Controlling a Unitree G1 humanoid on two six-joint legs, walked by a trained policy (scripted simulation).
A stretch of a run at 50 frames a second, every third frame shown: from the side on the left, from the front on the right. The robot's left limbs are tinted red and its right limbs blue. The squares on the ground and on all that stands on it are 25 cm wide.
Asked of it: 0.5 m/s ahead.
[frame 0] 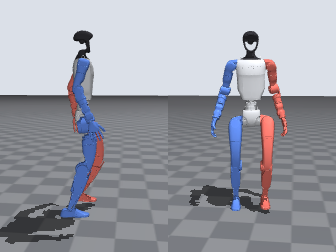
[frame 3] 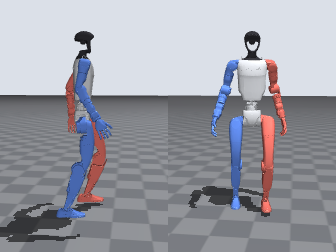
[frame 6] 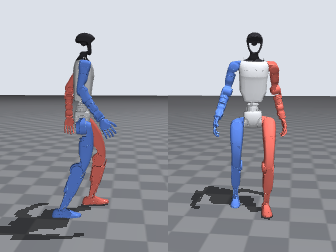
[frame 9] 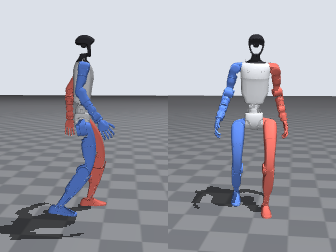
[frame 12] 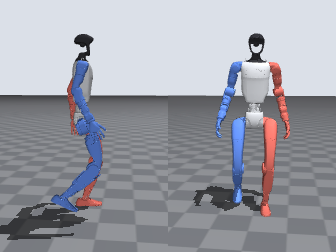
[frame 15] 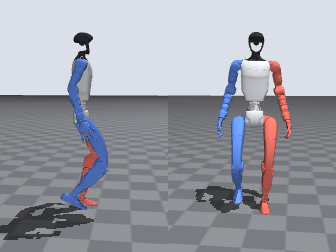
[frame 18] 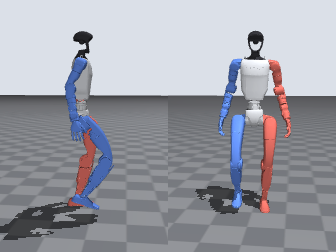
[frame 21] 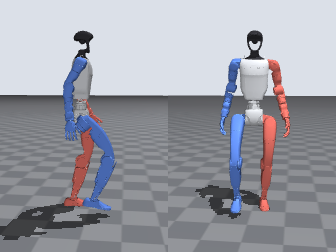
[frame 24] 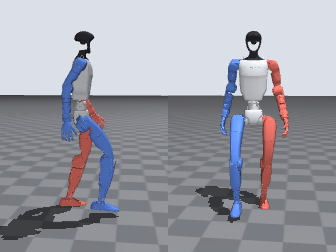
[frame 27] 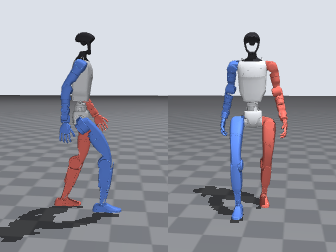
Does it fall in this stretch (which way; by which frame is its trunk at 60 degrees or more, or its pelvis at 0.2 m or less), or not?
no
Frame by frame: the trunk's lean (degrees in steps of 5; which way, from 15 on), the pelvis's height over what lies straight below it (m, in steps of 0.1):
0: 0, 0.8
3: 0, 0.8
6: 5, 0.8
9: 5, 0.8
12: 5, 0.8
15: 0, 0.8
18: 0, 0.8
21: 0, 0.8
24: 5, 0.8
27: 5, 0.8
